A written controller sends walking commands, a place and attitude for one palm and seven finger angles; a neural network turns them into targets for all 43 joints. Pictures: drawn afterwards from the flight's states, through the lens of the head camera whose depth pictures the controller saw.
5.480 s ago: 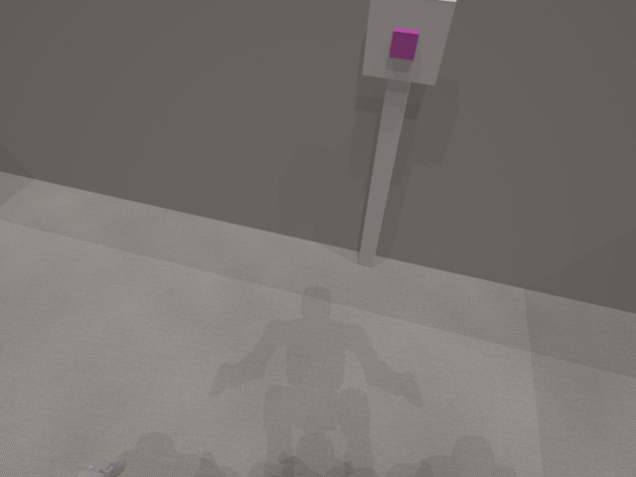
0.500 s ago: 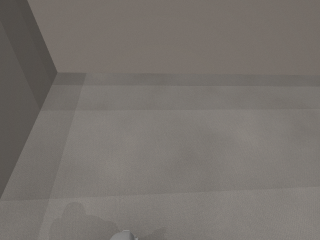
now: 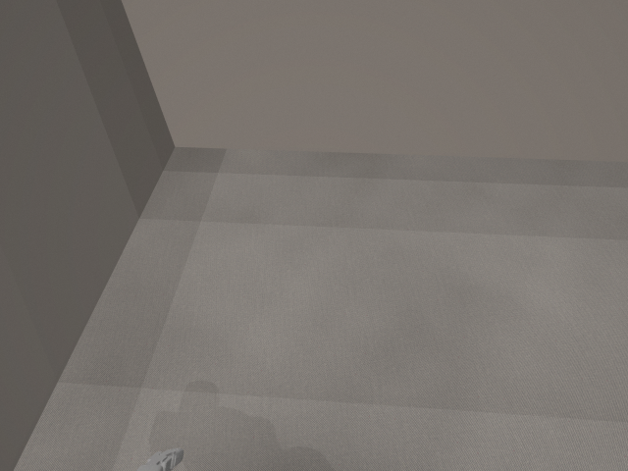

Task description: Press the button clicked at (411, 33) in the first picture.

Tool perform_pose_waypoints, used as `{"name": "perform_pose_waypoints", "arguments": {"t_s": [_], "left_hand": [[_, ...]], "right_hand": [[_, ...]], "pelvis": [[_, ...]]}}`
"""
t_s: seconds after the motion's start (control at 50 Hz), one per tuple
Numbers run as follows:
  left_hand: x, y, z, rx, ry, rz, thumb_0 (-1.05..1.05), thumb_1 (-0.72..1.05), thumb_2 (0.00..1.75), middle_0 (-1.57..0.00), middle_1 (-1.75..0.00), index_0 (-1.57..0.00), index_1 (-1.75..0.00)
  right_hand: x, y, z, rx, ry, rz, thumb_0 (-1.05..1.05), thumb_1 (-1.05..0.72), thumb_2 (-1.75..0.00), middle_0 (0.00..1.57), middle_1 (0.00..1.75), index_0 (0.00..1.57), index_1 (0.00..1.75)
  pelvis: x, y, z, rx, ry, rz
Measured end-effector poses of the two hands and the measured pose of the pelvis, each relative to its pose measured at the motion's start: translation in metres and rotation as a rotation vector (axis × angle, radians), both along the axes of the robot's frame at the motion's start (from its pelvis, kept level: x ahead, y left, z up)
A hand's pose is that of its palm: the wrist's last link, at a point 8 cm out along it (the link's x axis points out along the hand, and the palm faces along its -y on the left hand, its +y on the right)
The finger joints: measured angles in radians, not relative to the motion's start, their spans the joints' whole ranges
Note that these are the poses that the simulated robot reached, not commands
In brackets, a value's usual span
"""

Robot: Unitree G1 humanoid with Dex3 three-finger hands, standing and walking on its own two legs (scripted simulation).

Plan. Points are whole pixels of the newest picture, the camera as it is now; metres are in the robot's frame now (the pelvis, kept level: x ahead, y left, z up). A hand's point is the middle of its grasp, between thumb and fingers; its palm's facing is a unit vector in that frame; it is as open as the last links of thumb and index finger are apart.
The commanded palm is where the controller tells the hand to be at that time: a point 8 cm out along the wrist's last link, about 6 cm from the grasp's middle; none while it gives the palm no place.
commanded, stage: turn to face it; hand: left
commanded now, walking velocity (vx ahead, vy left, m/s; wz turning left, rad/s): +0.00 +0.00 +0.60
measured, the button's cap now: out of the picture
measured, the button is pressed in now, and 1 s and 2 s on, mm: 0 0 0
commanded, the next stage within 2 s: none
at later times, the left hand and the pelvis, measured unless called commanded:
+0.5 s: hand out of the picture -0.04 +0.24 -0.18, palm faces +0.37 -0.89 -0.26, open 7.4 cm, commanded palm none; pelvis +0.01 +0.03 -0.01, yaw +20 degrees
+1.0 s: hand out of the picture +0.02 +0.21 -0.13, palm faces +0.58 -0.76 -0.29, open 7.4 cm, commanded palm none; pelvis +0.05 -0.01 +0.01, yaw +39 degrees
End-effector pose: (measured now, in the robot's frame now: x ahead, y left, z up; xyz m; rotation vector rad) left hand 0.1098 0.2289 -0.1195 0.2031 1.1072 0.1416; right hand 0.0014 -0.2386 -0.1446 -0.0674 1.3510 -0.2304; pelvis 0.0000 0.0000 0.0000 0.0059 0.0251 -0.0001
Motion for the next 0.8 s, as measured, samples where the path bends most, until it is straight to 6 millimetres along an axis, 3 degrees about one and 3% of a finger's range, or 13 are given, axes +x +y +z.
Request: {"name": "perform_pose_waypoints", "arguments": {"t_s": [0.14, 0.24, 0.32, 0.4, 0.48, 0.64, 0.8], "left_hand": [[-0.042, 0.0, 0.01, 0.033, 0.037, 0.12, 0.0, 0.9, 0.89, -0.2, -0.3, -0.2, -0.3], [-0.076, 0.006, 0.006, 0.027, 0.085, 0.203, 0.01, 0.9, 0.89, -0.2, -0.3, -0.2, -0.3], [-0.109, 0.016, -0.005, 0.008, 0.138, 0.28, 0.01, 0.9, 0.89, -0.21, -0.3, -0.21, -0.3], [-0.144, 0.034, -0.024, -0.02, 0.191, 0.367, 0.0, 0.9, 0.89, -0.21, -0.3, -0.21, -0.3], [-0.167, 0.052, -0.032, -0.025, 0.247, 0.427, 0.01, 0.9, 0.89, -0.2, -0.3, -0.2, -0.3], [-0.147, 0.073, -0.008, 0.0, 0.129, 0.49, 0.01, 0.91, 0.89, -0.2, -0.29, -0.2, -0.3], [-0.108, 0.062, 0.009, 0.047, 0.011, 0.519, 0.01, 0.91, 0.89, -0.2, -0.29, -0.2, -0.3]], "right_hand": [[0.058, -0.03, 0.01, -0.026, -0.042, 0.133, 0.0, -0.91, -0.9, 0.2, 0.3, 0.2, 0.3], [0.108, -0.03, 0.016, -0.052, -0.079, 0.25, 0.0, -0.91, -0.9, 0.2, 0.3, 0.2, 0.29], [0.153, -0.01, 0.021, -0.068, -0.118, 0.36, 0.0, -0.91, -0.9, 0.2, 0.3, 0.2, 0.29], [0.198, 0.026, 0.025, -0.089, -0.19, 0.477, 0.0, -0.91, -0.9, 0.2, 0.3, 0.2, 0.29], [0.224, 0.058, 0.035, -0.091, -0.274, 0.546, 0.0, -0.91, -0.9, 0.2, 0.3, 0.2, 0.3], [0.224, 0.082, 0.043, -0.063, -0.245, 0.607, 0.0, -0.91, -0.9, 0.2, 0.3, 0.21, 0.3], [0.219, 0.068, 0.02, -0.01, -0.164, 0.626, 0.0, -0.9, -0.9, 0.21, 0.3, 0.21, 0.3]], "pelvis": [[0.005, -0.014, 0.008, 0.013, -0.021, 0.113], [0.008, -0.013, 0.008, 0.024, -0.023, 0.19], [0.009, -0.004, 0.004, 0.019, -0.017, 0.248], [0.012, 0.013, -0.007, 0.002, -0.009, 0.304], [0.01, 0.024, -0.008, -0.002, -0.015, 0.334], [0.017, 0.029, 0.007, -0.023, -0.017, 0.425], [0.031, 0.011, 0.004, -0.005, -0.011, 0.518]]}}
